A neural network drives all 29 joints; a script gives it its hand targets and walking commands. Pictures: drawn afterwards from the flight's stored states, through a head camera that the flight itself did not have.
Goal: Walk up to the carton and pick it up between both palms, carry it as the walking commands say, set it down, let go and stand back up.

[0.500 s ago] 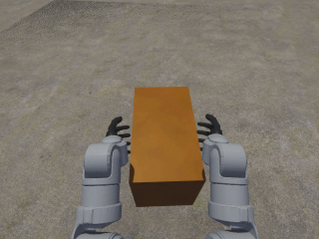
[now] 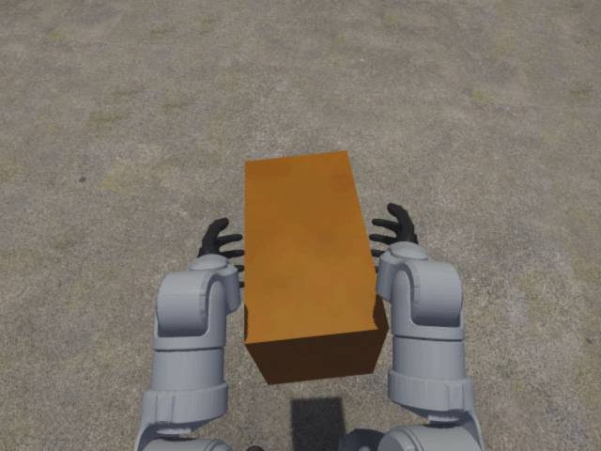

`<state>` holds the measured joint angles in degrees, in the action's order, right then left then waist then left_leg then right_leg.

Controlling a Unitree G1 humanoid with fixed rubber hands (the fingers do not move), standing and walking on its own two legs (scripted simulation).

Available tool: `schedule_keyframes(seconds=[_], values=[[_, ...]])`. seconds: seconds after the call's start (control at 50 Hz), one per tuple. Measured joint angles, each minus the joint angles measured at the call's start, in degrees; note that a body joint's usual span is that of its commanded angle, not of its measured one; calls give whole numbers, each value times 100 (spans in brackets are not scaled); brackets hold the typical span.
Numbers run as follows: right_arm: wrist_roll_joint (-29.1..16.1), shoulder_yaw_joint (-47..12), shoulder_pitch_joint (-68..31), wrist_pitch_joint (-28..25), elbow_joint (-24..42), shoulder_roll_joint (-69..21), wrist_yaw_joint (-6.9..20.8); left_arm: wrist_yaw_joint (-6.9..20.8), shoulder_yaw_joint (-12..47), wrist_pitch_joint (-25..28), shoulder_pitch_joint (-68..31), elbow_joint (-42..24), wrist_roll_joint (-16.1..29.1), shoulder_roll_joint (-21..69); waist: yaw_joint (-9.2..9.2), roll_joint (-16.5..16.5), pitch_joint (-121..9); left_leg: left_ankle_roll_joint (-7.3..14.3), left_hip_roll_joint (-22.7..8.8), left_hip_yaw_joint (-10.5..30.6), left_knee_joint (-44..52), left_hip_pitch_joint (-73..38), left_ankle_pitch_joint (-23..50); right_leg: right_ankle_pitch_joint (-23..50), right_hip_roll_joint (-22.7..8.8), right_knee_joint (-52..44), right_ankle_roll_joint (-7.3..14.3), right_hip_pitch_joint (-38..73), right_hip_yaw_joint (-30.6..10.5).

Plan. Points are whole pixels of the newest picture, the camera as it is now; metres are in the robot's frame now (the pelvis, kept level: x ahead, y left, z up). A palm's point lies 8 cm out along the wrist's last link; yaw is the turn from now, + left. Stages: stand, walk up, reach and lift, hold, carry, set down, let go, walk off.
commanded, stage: carry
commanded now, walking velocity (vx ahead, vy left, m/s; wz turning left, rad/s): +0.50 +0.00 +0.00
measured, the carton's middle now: (307, 266) +0.37 +0.00 -0.04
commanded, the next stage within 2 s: none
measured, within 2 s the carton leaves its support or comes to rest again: neither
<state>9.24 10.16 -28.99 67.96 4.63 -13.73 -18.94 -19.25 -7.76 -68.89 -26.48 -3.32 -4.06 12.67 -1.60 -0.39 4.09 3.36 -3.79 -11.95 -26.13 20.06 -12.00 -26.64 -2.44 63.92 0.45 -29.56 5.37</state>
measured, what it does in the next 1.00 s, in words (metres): walks ahead: right foot, then left foot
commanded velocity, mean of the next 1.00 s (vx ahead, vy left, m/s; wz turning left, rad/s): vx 0.16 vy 0.07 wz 0.00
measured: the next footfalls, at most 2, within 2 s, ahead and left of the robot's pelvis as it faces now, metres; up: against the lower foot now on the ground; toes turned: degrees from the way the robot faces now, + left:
right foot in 0.24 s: +0.38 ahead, -0.12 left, +0.00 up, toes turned -4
left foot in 0.62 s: +0.63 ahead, +0.11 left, +0.00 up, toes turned +12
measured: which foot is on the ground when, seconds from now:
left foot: down 0.00-0.26, up 0.28-0.60, down 0.62-0.92, up 0.94-1.00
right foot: up 0.00-0.22, down 0.24-0.62, up 0.64-0.88, down 0.90-1.00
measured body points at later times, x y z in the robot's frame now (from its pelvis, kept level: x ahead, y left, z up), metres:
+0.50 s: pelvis +0.38 -0.03 +0.00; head +0.40 -0.05 +0.45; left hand +0.69 +0.12 +0.10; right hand +0.73 -0.12 +0.09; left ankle +0.43 +0.11 -0.69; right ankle +0.34 -0.12 -0.74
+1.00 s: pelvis +0.58 +0.00 +0.00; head +0.61 -0.02 +0.45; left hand +0.90 +0.14 +0.09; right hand +0.93 -0.10 +0.09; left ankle +0.58 +0.11 -0.73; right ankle +0.59 -0.13 -0.74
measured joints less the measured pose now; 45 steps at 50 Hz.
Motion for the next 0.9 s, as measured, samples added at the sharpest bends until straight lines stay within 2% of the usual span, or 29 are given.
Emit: schedule_keyframes(seconds=[0.1,0.22,0.24,0.26,0.28,0.3,0.34,0.38,0.46,0.54,0.58,0.62,0.68,0.74,0.8,0.86,0.9], values=[[-114,50,22,-343,87,7,227,-77,0,148,4,-413,45,2,-4,1,21,-196,-110,159,537,-1181,-393,817,-27,-1758,0,-425,-3],[-113,22,24,-407,99,8,272,-86,6,203,7,-486,23,2,-9,5,-388,-437,-110,277,632,-2544,-1293,1778,12,-2992,-1,81,281],[-113,23,24,-382,98,9,269,-80,7,178,8,-486,14,2,-14,17,-498,-441,-110,272,400,-2640,-1504,1832,42,-3226,0,275,313],[-113,26,28,-375,96,13,266,-65,10,169,14,-477,10,2,-20,-40,-551,-441,-180,298,-126,-2597,-1706,2173,72,-3215,90,412,337],[-113,34,61,-372,93,28,266,-38,17,163,14,-429,11,2,-30,-161,-544,-441,-239,474,-961,-2330,-1665,2041,132,-3045,154,493,384],[-115,35,133,-353,92,56,279,1,26,131,13,-370,12,3,-31,-189,-536,-441,-145,671,-1833,-1907,-1656,1790,143,-3017,196,591,391],[-114,39,273,-237,94,109,300,64,66,19,10,-231,3,5,-22,-110,-521,-443,139,772,-3143,-964,-1656,1459,19,-3174,247,823,365],[-114,38,335,-96,99,132,310,88,72,-95,8,-160,-2,7,-12,-96,-462,-443,224,760,-3486,-214,-1422,1362,-73,-3464,232,1162,379],[-113,24,333,-64,104,131,299,89,72,-85,7,-162,-9,9,-5,-103,-438,-443,211,769,-2842,835,-1043,1113,-150,-3821,186,1757,386],[-112,-20,304,-81,105,120,236,89,73,3,10,-162,-40,8,0,-103,-450,-443,213,651,-1471,1031,-286,699,-155,-3909,99,2418,389],[-113,-22,284,-80,106,112,216,89,73,18,10,-161,-52,8,0,-105,-463,-443,243,494,-788,901,471,420,-149,-3908,3,2748,391],[-113,-33,267,-76,105,104,202,88,73,21,10,-166,-67,4,5,-118,-538,-428,230,399,-215,653,1569,115,-109,-3593,-61,2870,400],[-111,-41,168,-93,105,67,132,67,73,96,5,-165,-107,0,11,-46,-571,-47,159,381,-249,606,830,-109,-78,-2264,-84,2102,336],[-112,-34,75,-83,104,30,113,21,73,98,6,-166,-163,0,4,-42,-412,-1,-38,371,-97,553,630,-207,37,-2011,-84,1289,311],[-113,85,73,-83,103,27,106,19,75,75,8,-168,-14,0,-3,-37,-253,-16,-92,368,-18,378,537,-211,-25,-2371,-84,834,300],[-115,97,91,-94,104,34,143,15,74,75,9,-183,3,0,-6,-20,-180,-101,-7,367,-25,97,362,662,-127,-3147,-83,879,295],[-115,92,92,-135,104,36,174,11,74,81,10,-243,3,-1,-7,61,-210,-148,162,361,-191,-42,171,1608,-315,-3475,-83,1081,273]])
